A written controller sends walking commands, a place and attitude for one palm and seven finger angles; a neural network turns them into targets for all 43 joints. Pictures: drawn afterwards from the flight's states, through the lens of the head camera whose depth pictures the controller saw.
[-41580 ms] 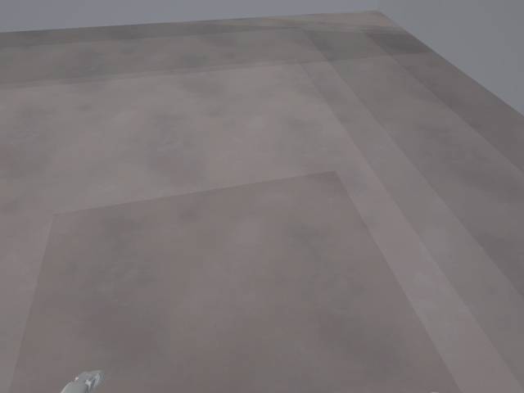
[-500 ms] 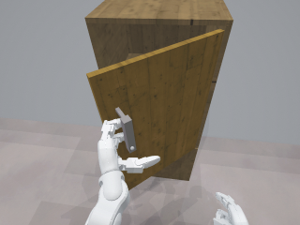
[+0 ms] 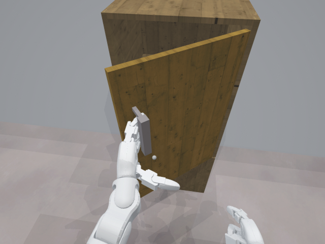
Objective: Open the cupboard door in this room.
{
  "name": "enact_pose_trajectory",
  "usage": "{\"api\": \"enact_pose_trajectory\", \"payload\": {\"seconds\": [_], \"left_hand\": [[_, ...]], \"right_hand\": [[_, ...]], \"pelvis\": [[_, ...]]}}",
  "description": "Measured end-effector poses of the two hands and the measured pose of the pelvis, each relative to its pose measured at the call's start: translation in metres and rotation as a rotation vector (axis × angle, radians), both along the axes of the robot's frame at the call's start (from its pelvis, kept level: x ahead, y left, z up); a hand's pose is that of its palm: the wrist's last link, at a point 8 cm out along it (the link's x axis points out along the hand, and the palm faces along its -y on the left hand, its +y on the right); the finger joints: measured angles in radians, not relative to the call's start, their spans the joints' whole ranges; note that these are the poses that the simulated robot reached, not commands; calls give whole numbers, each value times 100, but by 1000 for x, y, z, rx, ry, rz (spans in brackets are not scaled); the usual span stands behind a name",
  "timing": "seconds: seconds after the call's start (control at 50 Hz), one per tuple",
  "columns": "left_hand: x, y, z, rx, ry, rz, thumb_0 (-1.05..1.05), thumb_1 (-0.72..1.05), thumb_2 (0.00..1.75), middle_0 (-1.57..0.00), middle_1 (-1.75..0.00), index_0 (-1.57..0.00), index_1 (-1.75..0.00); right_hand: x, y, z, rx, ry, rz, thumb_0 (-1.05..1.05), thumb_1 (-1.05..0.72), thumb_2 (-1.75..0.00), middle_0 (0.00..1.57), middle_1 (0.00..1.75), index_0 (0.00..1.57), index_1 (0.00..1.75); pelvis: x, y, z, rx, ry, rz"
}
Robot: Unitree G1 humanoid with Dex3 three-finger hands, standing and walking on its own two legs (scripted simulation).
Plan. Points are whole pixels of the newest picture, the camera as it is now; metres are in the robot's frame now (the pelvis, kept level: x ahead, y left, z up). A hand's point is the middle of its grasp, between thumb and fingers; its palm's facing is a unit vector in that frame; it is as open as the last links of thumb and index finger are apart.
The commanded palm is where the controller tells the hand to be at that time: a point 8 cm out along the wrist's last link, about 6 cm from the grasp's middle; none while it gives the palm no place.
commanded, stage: slide the hand sideways off the handle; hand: left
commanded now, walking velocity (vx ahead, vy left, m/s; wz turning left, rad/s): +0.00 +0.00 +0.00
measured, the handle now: (141, 131) +0.36 +0.08 +0.11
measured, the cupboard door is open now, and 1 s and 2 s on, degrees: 39 43 43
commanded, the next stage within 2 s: draw the hand back to the body in 1.10 s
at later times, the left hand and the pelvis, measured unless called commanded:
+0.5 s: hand (146, 175) +0.25 +0.06 +0.10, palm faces -0.12 -0.99 -0.02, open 16.4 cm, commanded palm +0.22 +0.11 +0.10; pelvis +0.01 +0.00 +0.00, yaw -1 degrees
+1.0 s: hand (116, 189) +0.21 +0.11 +0.09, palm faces -0.07 -1.00 -0.04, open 16.3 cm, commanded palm +0.18 +0.17 +0.10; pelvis +0.03 -0.01 -0.01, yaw +0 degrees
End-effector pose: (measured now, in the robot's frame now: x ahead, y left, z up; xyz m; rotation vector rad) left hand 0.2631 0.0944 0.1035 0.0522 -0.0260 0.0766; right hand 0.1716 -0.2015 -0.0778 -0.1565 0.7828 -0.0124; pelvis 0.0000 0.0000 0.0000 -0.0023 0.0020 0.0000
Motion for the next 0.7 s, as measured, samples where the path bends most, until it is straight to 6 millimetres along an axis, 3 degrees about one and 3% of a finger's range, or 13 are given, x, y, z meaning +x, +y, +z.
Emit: {"api": "enact_pose_trajectory", "payload": {"seconds": [0.08,0.14,0.38,0.7], "left_hand": [[-9,7,-1,35,-23,-219,-1,-50,30,-17,-34,-7,-35],[-12,8,-1,-15,-14,-269,-1,-50,30,-16,-32,-8,-33],[-23,4,-2,-48,-17,-212,-1,-50,30,-13,-30,-13,-30],[-46,41,-3,-41,10,-162,-1,-50,30,-17,-31,-15,-31]], "right_hand": [[-10,-6,-3,-10,-11,-16,1,-91,-90,20,30,20,30],[-15,-10,-4,-16,-26,-34,1,-91,-90,20,30,20,30],[-13,-12,9,1,-101,-41,1,-91,-90,20,30,20,30],[17,-22,13,-15,-160,-24,1,-91,-90,20,30,20,30]], "pelvis": [[-3,1,-1,-1,-1,4],[-5,3,-2,-4,-5,4],[-1,-1,-2,9,7,-26],[18,-8,-4,6,42,-18]]}}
